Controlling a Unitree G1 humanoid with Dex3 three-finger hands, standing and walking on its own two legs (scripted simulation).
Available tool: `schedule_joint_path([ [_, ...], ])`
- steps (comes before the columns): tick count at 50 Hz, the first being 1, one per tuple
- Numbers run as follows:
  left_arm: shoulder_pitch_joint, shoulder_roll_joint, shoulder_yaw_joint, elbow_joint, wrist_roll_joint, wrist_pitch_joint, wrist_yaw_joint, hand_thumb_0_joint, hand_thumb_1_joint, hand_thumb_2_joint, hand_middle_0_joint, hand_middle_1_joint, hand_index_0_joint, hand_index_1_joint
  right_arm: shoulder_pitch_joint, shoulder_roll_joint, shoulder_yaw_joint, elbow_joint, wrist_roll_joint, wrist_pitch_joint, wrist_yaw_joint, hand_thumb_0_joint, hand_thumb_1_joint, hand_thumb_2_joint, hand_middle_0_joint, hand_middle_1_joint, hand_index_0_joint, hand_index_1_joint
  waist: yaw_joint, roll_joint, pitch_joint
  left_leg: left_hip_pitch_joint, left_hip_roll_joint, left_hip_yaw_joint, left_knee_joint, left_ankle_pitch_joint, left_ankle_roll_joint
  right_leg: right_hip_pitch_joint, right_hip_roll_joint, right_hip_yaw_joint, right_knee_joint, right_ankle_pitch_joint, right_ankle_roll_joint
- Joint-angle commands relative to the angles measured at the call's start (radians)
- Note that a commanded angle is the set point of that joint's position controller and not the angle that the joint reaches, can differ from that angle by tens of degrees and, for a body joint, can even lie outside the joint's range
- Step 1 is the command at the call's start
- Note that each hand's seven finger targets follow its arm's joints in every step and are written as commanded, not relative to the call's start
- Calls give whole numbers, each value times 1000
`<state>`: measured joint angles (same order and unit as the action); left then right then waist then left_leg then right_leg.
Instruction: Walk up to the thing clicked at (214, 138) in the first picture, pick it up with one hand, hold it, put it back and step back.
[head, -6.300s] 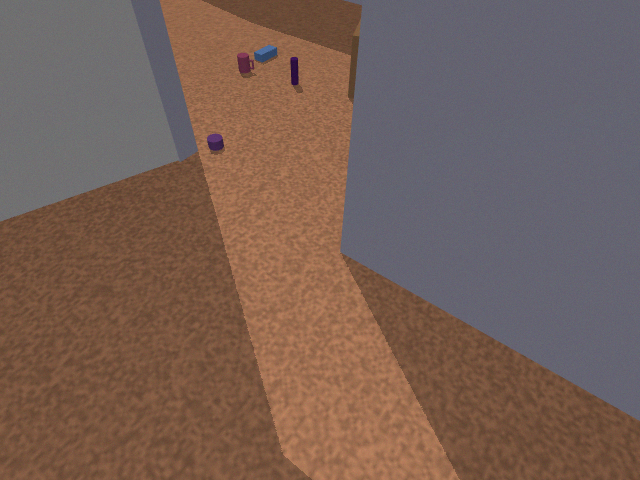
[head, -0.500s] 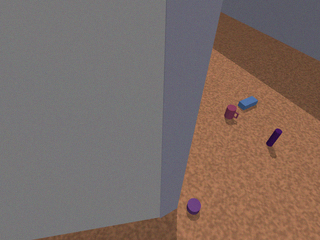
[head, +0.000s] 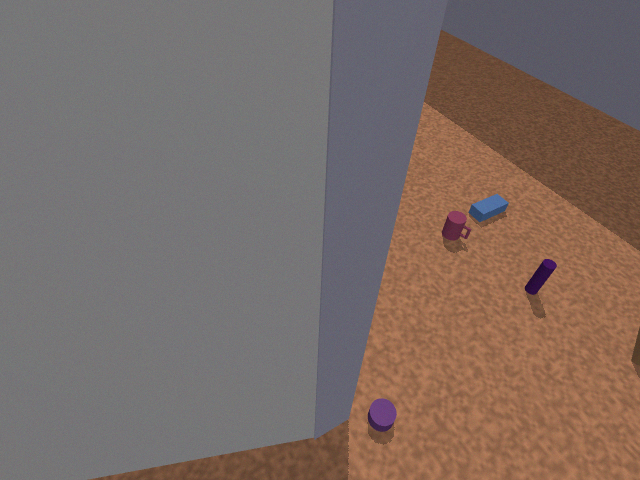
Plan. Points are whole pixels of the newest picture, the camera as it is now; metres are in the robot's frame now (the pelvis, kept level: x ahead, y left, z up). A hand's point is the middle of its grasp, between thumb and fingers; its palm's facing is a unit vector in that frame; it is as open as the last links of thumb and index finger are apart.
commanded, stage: walk up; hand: right
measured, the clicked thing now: (381, 415) +0.46 -0.20 -0.75
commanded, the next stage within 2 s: none
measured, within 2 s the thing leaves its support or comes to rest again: neither
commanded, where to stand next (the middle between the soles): +0.07 +0.00 m, yaw -1 degrees
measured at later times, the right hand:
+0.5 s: hand out of the picture +0.08 -0.29 -0.17, palm faces -0.02 +0.93 -0.36, open 7.4 cm
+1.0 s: hand (478, 423) +0.25 -0.25 -0.16, palm faces -0.02 +0.93 -0.37, open 7.4 cm
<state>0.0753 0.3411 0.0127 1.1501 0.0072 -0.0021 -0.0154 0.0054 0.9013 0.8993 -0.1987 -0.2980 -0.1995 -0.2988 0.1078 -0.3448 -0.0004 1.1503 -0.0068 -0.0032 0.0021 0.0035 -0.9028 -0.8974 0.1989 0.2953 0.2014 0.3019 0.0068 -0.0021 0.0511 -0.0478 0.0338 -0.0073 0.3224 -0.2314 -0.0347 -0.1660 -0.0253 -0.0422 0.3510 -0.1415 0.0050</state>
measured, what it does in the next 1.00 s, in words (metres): walks ahead: left foot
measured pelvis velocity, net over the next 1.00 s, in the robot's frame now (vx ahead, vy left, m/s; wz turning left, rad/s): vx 0.11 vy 0.00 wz -0.04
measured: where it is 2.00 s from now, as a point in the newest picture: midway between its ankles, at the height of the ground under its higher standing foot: outside the picture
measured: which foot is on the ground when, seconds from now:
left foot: down 0.00-0.50, up 0.52-0.78, down 0.80-1.00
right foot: down 0.00-0.84, up 0.86-1.00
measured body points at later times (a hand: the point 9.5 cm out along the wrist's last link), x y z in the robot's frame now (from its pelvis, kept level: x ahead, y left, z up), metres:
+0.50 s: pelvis +0.06 -0.02 -0.02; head +0.08 -0.02 +0.43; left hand +0.11 +0.30 -0.14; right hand +0.08 -0.33 -0.15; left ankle -0.03 +0.14 -0.74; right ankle +0.04 -0.12 -0.75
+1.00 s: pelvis +0.11 +0.00 -0.03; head +0.20 +0.01 +0.41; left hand +0.22 +0.30 -0.16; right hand +0.25 -0.29 -0.14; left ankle +0.23 +0.10 -0.75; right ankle +0.04 -0.14 -0.65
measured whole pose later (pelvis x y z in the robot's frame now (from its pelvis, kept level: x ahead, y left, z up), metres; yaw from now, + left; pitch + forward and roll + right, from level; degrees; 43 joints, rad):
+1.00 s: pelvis +0.11 +0.00 -0.03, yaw -2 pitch -3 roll -1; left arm 0.12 0.38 0.04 0.84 -0.03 0.07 0.03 0.00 0.90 0.90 -0.20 -0.30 -0.20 -0.30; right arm 0.03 -0.31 -0.02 0.81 -0.01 0.05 -0.02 0.00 -0.90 -0.90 0.20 0.30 0.20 0.30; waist 0.00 -0.03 0.25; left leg -0.41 0.02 0.04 0.57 -0.12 0.04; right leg -0.42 0.09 0.11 1.29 -0.59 0.00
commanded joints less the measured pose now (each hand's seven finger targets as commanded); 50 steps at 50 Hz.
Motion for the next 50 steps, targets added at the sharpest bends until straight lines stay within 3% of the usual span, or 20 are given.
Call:
schedule_joint_path([
  [1, -64, 216, 39, -65, 2, -25, 15, 0, 900, 900, -200, -300, -200, -300, -45, -218, -42, -62, -4, -22, -11, 0, -900, -900, 200, 300, 200, 300, 0, -5, -73, -86, 78, -56, -64, 127, 44, 86, -99, 103, -56, 84, -21],
  [8, -48, 211, 37, -67, 0, -26, 15, 0, 900, 900, -200, -300, -200, -300, -41, -216, -46, -64, -5, -24, -11, 0, -900, -900, 200, 300, 200, 300, 2, -2, -84, -67, 79, -56, -63, 136, 45, 88, -100, 103, -49, 114, -22],
  [10, 34, 270, 77, -100, 18, -21, -6, 0, 900, 900, -200, -300, -200, -300, 22, -261, -68, -101, -25, -31, 5, 0, -900, -900, 200, 300, 200, 300, 3, -10, -67, -122, 46, -73, -13, -376, 99, 35, -53, 103, -3, -465, -76],
  [12, 23, 265, 82, -121, 25, -15, -13, 0, 900, 900, -200, -300, -200, -300, 20, -256, -73, -124, -31, -29, 12, 0, -900, -900, 200, 300, 200, 300, 0, -23, 59, -227, 49, -103, -3, -467, 107, -71, -60, 143, -20, -553, -76],
  [17, -29, 196, 74, -203, 27, -34, -20, 0, 900, 900, -200, -300, -200, -300, 154, -294, -93, -136, -21, -56, -2, 0, -900, -900, 200, 300, 200, 300, -60, 138, 14, 69, 158, -247, -62, 9, 169, -229, 7, 19, 229, -77, -55],
  [21, 33, 213, 79, -227, 26, -46, -18, 0, 900, 900, -200, -300, -200, -300, 84, -333, -112, -220, -24, -48, 3, 0, -900, -900, 200, 300, 200, 300, -20, 168, 52, 46, 253, -256, 18, 181, 246, -246, -15, 35, 184, -348, -49],
  [23, 194, 241, 100, -175, 26, -58, -13, 0, 900, 900, -200, -300, -200, -300, 14, -270, -89, -252, -6, -40, -1, 0, -900, -900, 200, 300, 200, 300, 75, 67, 0, -147, 96, -42, 284, 355, 131, 104, -9, 60, 17, -23, -78],
  [24, 303, 335, 134, -158, 33, -63, -2, 0, 900, 900, -200, -300, -200, -300, 5, -207, -74, -277, 8, -44, -4, 0, -900, -900, 200, 300, 200, 300, 115, -165, -64, -371, -53, 48, 601, 191, 60, 312, -185, 341, -20, 204, -146],
  [25, 339, 389, 147, -166, 26, -66, 2, 0, 900, 900, -200, -300, -200, -300, 30, -193, -73, -278, 5, -43, -16, 0, -900, -900, 200, 300, 200, 300, 114, -231, -45, -567, -129, 18, 683, -340, 54, 441, -328, 523, -26, 484, -244],
  [26, 329, 378, 143, -175, 13, -66, 5, 0, 900, 900, -200, -300, -200, -300, 44, -216, -71, -271, 1, -39, -26, 0, -900, -900, 200, 300, 200, 300, 87, -153, -20, -553, -62, -70, 723, -397, 67, 384, -384, 532, 8, 599, -317],
  [27, 311, 343, 135, -192, 8, -61, 8, 0, 900, 900, -200, -300, -200, -300, 37, -225, -65, -278, 7, -45, -24, 0, -900, -900, 200, 300, 200, 300, 79, -102, -15, -540, -42, -93, 735, -371, 73, 353, -347, 440, 24, 681, -317],
  [30, 169, 279, 103, -249, 0, -66, 30, 0, 900, 900, -200, -300, -200, -300, 110, -220, -74, -254, 15, -22, -5, 0, -900, -900, 200, 300, 200, 300, -6, -99, 20, -433, -11, -102, 674, -227, 78, 177, -223, 217, 19, 595, -186],
  [36, 97, 246, 87, -293, -16, 5, 53, 0, 900, 900, -200, -300, -200, -300, 61, -180, -83, -273, 25, 11, -23, 0, -900, -900, 200, 300, 200, 300, 7, -204, 21, -253, -51, 67, 326, 6, 40, 28, -128, 95, 136, 698, -142],
  [39, 76, 236, 81, -319, -35, 29, 51, 0, 900, 900, -200, -300, -200, -300, 106, -201, -94, -259, 9, 11, -22, 0, -900, -900, 200, 300, 200, 300, -31, -137, -61, -79, -58, 76, 144, 246, 77, -27, -67, 68, 309, 495, -102],
  [40, 91, 207, 74, -323, -43, 31, 50, 0, 900, 900, -200, -300, -200, -300, 134, -242, -106, -251, 2, 10, -23, 0, -900, -900, 200, 300, 200, 300, -52, -50, -103, 6, -4, 22, 146, 443, 99, -76, -37, 70, 409, 340, -75],
  [41, 142, 178, 65, -330, -50, 35, 51, 0, 900, 900, -200, -300, -200, -300, 150, -302, -125, -265, -2, 8, -28, 0, -900, -900, 200, 300, 200, 300, -64, 138, -154, 68, 167, -158, 124, 766, 175, -152, 60, 52, 631, 17, -39],
  [42, 225, 157, 61, -313, -44, 51, 58, 0, 900, 900, -200, -300, -200, -300, 119, -303, -114, -301, 2, 12, -35, 0, -900, -900, 200, 300, 200, 300, -35, 199, -184, 56, 328, -354, 74, 901, 261, -177, 149, 122, 814, -522, -28],
  [43, 248, 206, 81, -309, -35, 70, 72, 0, 900, 900, -200, -300, -200, -300, 68, -335, -113, -333, -7, 13, -40, 0, -900, -900, 200, 300, 200, 300, -28, 248, -156, -49, 406, -450, 76, 895, 368, -169, 118, 166, 925, -597, -23],
  [46, 255, 245, 92, -296, -36, 71, 65, 0, 900, 900, -200, -300, -200, -300, -39, -234, -97, -395, -6, 29, -42, 0, -900, -900, 200, 300, 200, 300, 12, 148, -169, -101, 247, -196, 132, 722, 297, -197, 95, 204, 1015, -479, -6],
  [50, 223, 229, 82, -341, -25, 68, 62, 0, 900, 900, -200, -300, -200, -300, -34, -222, -101, -435, -30, 41, -46, 0, -900, -900, 200, 300, 200, 300, -18, 123, -179, -114, 204, -113, 156, 562, 305, -241, 99, 127, 912, -418, 23],
])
